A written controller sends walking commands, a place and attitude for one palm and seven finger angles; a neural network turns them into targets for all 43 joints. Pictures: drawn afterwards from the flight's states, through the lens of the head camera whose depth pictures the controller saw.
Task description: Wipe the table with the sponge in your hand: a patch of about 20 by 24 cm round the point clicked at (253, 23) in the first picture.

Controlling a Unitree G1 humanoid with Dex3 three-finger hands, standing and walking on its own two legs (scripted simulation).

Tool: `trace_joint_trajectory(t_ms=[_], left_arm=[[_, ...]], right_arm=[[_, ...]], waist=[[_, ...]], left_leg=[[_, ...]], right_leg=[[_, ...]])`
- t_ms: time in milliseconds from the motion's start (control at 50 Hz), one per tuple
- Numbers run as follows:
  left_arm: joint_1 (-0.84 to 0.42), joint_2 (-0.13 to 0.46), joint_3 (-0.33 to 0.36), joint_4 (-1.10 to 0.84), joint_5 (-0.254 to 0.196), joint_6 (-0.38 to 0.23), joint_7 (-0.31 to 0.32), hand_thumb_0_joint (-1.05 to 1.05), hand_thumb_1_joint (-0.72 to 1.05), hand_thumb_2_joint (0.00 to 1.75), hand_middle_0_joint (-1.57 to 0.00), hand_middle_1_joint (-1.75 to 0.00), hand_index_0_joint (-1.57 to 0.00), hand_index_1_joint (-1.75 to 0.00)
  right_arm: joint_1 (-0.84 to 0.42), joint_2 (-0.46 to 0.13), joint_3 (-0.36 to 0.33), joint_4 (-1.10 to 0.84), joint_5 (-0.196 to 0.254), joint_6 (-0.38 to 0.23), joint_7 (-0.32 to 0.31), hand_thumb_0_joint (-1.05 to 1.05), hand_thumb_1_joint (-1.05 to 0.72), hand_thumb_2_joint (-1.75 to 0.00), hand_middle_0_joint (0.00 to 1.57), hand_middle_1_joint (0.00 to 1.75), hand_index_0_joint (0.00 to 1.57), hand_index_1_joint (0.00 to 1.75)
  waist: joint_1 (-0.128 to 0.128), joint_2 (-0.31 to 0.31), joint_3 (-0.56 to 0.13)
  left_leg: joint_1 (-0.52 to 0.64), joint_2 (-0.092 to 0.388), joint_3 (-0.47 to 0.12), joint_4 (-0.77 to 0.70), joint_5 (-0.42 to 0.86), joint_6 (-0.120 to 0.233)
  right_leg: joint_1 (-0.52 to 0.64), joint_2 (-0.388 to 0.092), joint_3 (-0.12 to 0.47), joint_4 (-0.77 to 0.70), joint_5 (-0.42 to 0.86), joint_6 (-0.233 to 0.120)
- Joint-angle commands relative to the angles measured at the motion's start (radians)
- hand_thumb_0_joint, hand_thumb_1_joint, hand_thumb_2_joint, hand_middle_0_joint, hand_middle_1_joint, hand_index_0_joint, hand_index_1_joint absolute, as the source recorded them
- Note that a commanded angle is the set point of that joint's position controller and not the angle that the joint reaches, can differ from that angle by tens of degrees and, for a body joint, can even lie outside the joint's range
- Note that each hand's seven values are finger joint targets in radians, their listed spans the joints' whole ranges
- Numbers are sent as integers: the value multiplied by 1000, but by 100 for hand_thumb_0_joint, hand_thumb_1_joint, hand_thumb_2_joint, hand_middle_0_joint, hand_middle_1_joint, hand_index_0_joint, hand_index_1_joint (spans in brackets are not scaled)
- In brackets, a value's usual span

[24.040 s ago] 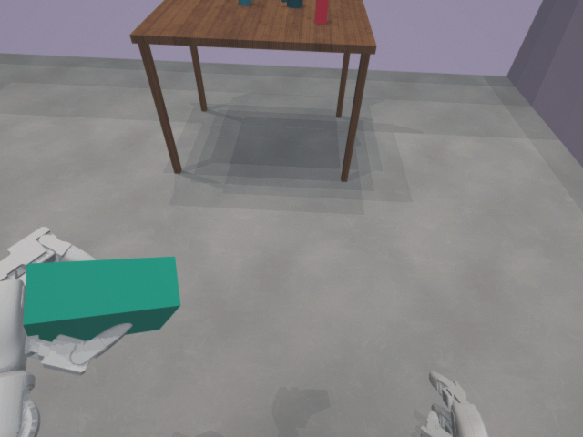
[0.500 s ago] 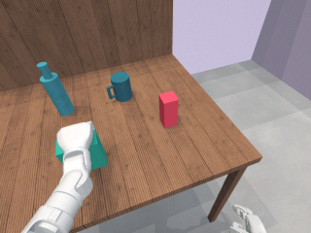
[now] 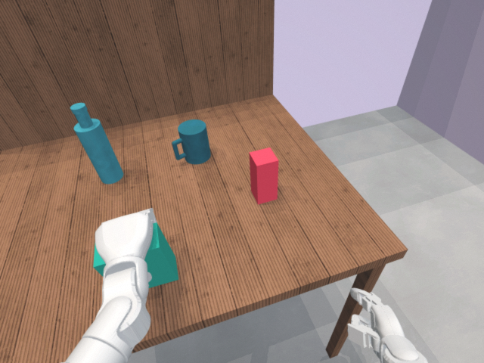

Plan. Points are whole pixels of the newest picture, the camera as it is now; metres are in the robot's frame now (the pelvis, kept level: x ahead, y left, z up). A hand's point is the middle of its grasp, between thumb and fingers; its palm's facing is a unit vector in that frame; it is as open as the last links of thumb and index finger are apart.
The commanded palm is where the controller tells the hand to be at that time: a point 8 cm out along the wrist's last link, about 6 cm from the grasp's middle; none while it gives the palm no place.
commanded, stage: slide across to the third lane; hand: left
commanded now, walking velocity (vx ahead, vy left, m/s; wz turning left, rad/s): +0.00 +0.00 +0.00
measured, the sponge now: (143, 266) +0.28 +0.23 -0.01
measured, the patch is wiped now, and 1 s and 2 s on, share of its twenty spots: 0.65 0.70 1.00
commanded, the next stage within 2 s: wipe forward along the third lane in 0.66 s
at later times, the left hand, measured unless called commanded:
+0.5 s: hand (150, 254) +0.28 +0.21 +0.04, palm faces -0.02 -0.03 -1.00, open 9.3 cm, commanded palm +0.26 +0.17 +0.09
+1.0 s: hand (177, 241) +0.31 +0.17 +0.04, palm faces -0.02 -0.05 -1.00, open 9.3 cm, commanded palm +0.29 +0.16 +0.08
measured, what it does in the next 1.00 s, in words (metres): stands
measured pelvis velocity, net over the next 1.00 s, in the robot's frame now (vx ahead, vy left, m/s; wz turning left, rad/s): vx -0.03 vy -0.02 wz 0.00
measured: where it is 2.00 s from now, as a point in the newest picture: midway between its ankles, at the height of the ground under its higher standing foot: outside the picture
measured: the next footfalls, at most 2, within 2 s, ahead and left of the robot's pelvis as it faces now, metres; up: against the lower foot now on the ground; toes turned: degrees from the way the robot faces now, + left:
none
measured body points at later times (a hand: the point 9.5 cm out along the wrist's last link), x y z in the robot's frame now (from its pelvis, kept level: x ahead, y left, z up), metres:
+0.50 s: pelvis -0.02 -0.01 +0.00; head -0.04 -0.05 +0.45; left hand +0.28 +0.20 +0.10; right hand +0.21 -0.22 -0.09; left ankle +0.01 +0.11 -0.73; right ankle -0.03 -0.11 -0.73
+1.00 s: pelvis -0.03 -0.02 +0.00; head -0.05 -0.05 +0.45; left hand +0.31 +0.16 +0.09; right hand +0.19 -0.24 -0.09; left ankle +0.01 +0.11 -0.73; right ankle -0.03 -0.11 -0.73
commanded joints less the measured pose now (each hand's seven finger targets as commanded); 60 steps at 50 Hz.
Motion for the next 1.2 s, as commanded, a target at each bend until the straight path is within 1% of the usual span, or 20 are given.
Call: trace_joint_trajectory(t_ms=[0, 60, 240, 260, 440, 500, 620, 640, 700, 720, 740, 780, 820, 840, 860, 1020, 1040, 1060, 1100, 1180], left_arm=[[-68, 30, 9, -63, -35, 5, -41, 0, 10, 130, -120, -160, -120, -160], [-145, 8, -21, -127, -31, 0, -43, 0, 10, 130, -120, -160, -120, -160], [-236, 33, 1, -132, -38, -48, -32, 0, 10, 130, -120, -160, -120, -160], [-245, -11, -37, -127, -43, -52, -31, 0, 10, 130, -120, -160, -120, -160], [-430, -39, -58, 11, -52, -73, 2, 0, 10, 130, -120, -160, -120, -160], [-494, -104, -117, 69, -53, -81, 5, 0, 10, 130, -120, -160, -120, -160], [-547, -127, -116, 123, -70, -74, 29, 0, 10, 130, -120, -160, -120, -160], [-534, -84, -69, 126, -68, -69, 37, 0, 10, 130, -120, -160, -120, -160], [-521, -142, -110, 151, -74, -51, 52, 0, 10, 130, -120, -160, -120, -160], [-522, -137, -102, 157, -78, -43, 56, 0, 10, 130, -120, -160, -120, -160], [-492, -71, -35, 172, -72, -34, 64, 0, 10, 130, -120, -160, -120, -160], [-545, -103, -65, 187, -73, -18, 71, 0, 10, 130, -120, -160, -120, -160], [-596, -81, -53, 236, -62, 2, 73, 0, 10, 130, -120, -160, -120, -160], [-596, -26, -3, 258, -56, 8, 75, 0, 10, 130, -120, -160, -120, -160], [-621, -48, -27, 266, -54, 12, 72, 0, 10, 130, -120, -160, -120, -160], [-700, -37, -11, 419, -19, -19, 61, 0, 10, 130, -120, -160, -120, -160], [-702, 7, 30, 434, -17, -25, 64, 0, 10, 130, -120, -160, -120, -160], [-729, -24, 3, 441, -25, -32, 65, 0, 10, 130, -120, -160, -120, -160], [-712, 9, 35, 491, -20, -39, 70, 0, 10, 130, -120, -160, -120, -160], [-789, 50, 57, 585, -13, -54, 74, 0, 10, 130, -120, -160, -120, -160]], right_arm=[[-196, -104, -38, -160, 4, -55, -8, 0, -90, -90, 20, 30, 20, 30], [-204, -100, -41, -168, 1, -60, -11, 0, -90, -90, 20, 30, 20, 30], [-207, -97, -48, -138, -4, -91, -19, 0, -90, -90, 20, 30, 20, 30], [-208, -90, -48, -142, -1, -96, -19, 0, -90, -90, 20, 30, 20, 30], [-201, -93, -52, -95, 5, -126, -28, 0, -90, -90, 20, 30, 20, 30], [-195, -87, -52, -82, 8, -131, -24, 0, -90, -90, 20, 30, 20, 30], [-196, -82, -55, -75, 8, -129, -10, 0, -90, -90, 20, 30, 20, 30], [-193, -88, -61, -73, 5, -126, -6, 0, -90, -90, 20, 30, 20, 30], [-207, -80, -58, -77, 4, -119, 6, 0, -90, -90, 20, 30, 20, 30], [-209, -79, -58, -78, 5, -116, 10, 0, -90, -90, 20, 30, 20, 30], [-213, -88, -61, -71, 1, -109, 8, 0, -90, -90, 20, 30, 20, 30], [-218, -79, -55, -73, 6, -103, 4, 0, -90, -90, 20, 30, 20, 30], [-214, -83, -50, -60, 6, -94, -5, 0, -90, -90, 20, 30, 20, 30], [-210, -89, -52, -55, 3, -90, -11, 0, -90, -90, 20, 30, 20, 30], [-212, -85, -48, -61, 5, -87, -18, 0, -90, -90, 20, 30, 20, 30], [-142, -90, -52, -46, -2, -79, -46, 0, -90, -90, 20, 30, 20, 30], [-134, -95, -54, -43, -3, -75, -49, 0, -90, -90, 20, 30, 20, 30], [-130, -90, -52, -48, -3, -77, -52, 0, -90, -90, 20, 30, 20, 30], [-114, -95, -53, -43, -5, -74, -57, 0, -90, -90, 20, 30, 20, 30], [-79, -102, -53, -30, -7, -71, -68, 0, -90, -90, 20, 30, 20, 30]], waist=[[-5, -136, -78], [-11, -111, -115], [-14, -111, -121], [-18, -125, -116], [-29, -153, -118], [-44, -154, -105], [-33, -166, -144], [-22, -173, -162], [-20, -171, -149], [-18, -193, -145], [-6, -199, -146], [-18, -189, -126], [-27, -169, -112], [-21, -172, -109], [-28, -164, -110], [-54, -167, -122], [-51, -165, -132], [-60, -168, -136], [-56, -180, -129], [-83, -204, -96]], left_leg=[[98, -13, -13, -60, 239, 22], [122, -13, -18, -61, 241, 26], [149, -10, -22, -73, 224, 26], [144, -13, -17, -72, 212, 29], [144, -14, -17, -88, 128, 24], [143, -16, -17, -80, 117, 25], [136, -20, -6, -72, 136, 22], [133, -17, -11, -75, 141, 18], [129, -17, 1, -67, 163, 19], [121, -17, 2, -69, 165, 18], [112, -12, 0, -77, 156, 15], [104, -17, 9, -79, 144, 17], [93, -18, 17, -84, 124, 15], [85, -17, 14, -89, 112, 14], [82, -19, 17, -89, 102, 16], [48, -22, 23, -69, 77, 18], [41, -20, 19, -72, 71, 15], [36, -22, 25, -67, 70, 18], [13, -20, 24, -60, 67, 16], [-35, -17, 29, -51, 28, 18]], right_leg=[[0, 24, 22, -81, 330, -36], [6, 22, 20, -78, 322, -39], [0, 23, 32, -95, 306, -41], [-5, 21, 28, -99, 289, -36], [-46, 20, 26, -120, 181, -34], [-76, 17, 14, -116, 171, -32], [-56, 12, 8, -107, 197, -29], [-40, 15, 15, -104, 201, -33], [-39, 12, 7, -102, 235, -31], [-32, 11, 8, -102, 246, -29], [-22, 14, 17, -109, 227, -31], [-32, 12, 13, -112, 219, -27], [-44, 10, 23, -121, 199, -26], [-39, 11, 29, -126, 184, -28], [-44, 9, 27, -128, 167, -25], [-84, 8, 39, -124, 141, -22], [-78, 9, 42, -124, 132, -24], [-79, 5, 43, -121, 139, -19], [-83, 5, 47, -119, 141, -18], [-124, 0, 56, -128, 76, -6]])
